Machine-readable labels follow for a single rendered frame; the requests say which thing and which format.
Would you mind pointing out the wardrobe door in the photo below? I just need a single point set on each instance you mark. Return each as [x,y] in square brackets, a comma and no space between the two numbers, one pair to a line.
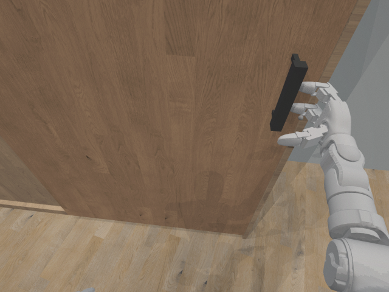
[17,182]
[157,111]

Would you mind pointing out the robot right upper arm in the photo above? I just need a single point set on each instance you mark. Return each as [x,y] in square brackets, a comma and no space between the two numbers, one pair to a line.
[356,266]

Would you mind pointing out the right robot forearm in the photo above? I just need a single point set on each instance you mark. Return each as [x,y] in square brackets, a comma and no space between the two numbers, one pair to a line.
[351,205]

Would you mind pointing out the robot right hand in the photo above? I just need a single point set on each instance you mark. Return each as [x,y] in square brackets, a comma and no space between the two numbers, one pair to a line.
[335,117]

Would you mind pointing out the handle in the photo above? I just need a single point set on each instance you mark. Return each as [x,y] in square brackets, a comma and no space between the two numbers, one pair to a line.
[289,92]

